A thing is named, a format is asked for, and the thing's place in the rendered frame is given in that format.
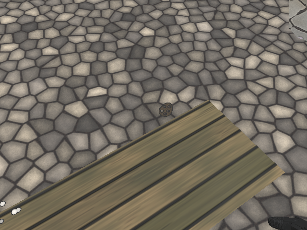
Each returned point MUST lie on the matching robot right hand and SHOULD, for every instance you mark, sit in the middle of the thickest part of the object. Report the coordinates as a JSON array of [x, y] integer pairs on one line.
[[286, 223]]

